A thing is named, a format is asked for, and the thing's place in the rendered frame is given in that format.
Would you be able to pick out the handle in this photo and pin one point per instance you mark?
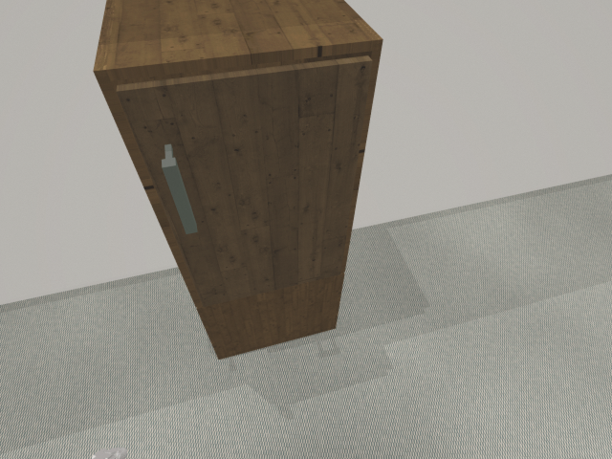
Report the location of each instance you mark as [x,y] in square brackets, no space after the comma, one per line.
[178,190]

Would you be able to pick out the cupboard door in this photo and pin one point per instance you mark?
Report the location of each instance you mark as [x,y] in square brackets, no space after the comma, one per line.
[268,158]

